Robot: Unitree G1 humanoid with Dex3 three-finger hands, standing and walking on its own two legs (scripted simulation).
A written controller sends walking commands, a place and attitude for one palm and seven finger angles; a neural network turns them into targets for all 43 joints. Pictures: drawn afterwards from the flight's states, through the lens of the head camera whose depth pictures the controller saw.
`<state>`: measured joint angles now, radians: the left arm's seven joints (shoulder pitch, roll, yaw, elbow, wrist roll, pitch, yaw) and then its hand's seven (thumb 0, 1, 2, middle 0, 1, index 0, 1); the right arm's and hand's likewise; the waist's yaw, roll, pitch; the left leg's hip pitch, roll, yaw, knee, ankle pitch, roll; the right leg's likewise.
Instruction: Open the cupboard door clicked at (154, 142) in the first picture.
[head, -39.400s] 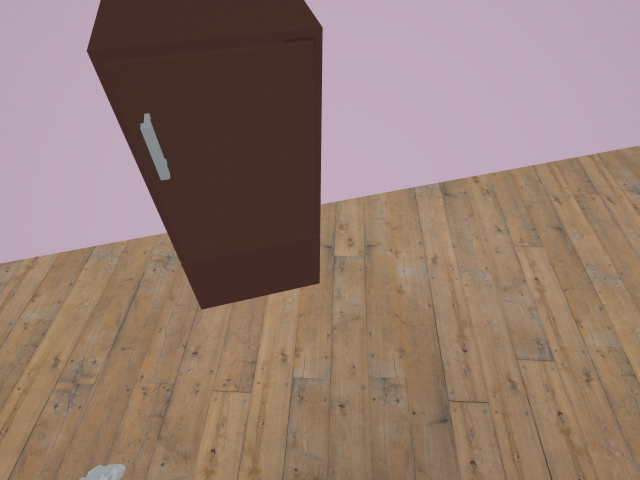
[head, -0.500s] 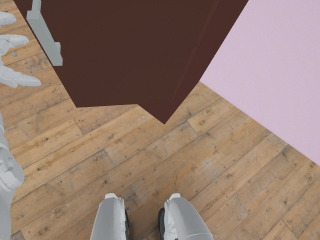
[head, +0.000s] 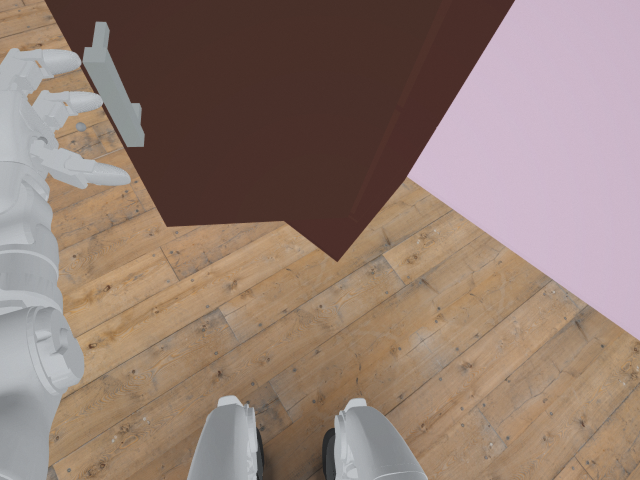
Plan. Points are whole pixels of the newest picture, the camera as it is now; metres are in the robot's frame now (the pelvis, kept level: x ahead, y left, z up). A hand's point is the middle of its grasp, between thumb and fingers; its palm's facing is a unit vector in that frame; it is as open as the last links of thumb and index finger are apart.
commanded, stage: slide the fingers in behind the handle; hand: left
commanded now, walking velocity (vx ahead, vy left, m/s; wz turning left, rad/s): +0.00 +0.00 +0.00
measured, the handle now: (119, 90) +0.56 +0.21 +0.06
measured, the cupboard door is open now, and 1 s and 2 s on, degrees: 45 45 44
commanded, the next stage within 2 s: close the thumb around the handle in 1.04 s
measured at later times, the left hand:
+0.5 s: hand (125, 126) +0.51 +0.20 +0.06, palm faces +0.08 -1.00 -0.01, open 14.0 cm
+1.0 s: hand (136, 127) +0.50 +0.19 +0.06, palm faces +0.09 -1.00 -0.01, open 14.0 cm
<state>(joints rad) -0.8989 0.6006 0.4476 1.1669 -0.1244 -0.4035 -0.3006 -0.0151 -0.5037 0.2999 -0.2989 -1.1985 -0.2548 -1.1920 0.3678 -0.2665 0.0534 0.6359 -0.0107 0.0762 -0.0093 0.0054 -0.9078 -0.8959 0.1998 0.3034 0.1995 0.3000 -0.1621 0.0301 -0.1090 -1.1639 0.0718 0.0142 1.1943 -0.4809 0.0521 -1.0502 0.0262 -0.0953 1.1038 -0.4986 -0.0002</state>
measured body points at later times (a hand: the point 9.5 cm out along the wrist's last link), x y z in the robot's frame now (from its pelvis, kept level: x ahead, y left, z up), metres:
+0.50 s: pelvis +0.00 -0.01 +0.00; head +0.14 +0.02 +0.43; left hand +0.50 +0.26 +0.06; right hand +0.02 -0.27 -0.11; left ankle +0.04 +0.08 -0.64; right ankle +0.01 -0.13 -0.64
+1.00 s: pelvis +0.00 -0.02 +0.00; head +0.14 +0.01 +0.43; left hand +0.49 +0.24 +0.07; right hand +0.01 -0.28 -0.11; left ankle +0.04 +0.08 -0.64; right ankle +0.01 -0.13 -0.64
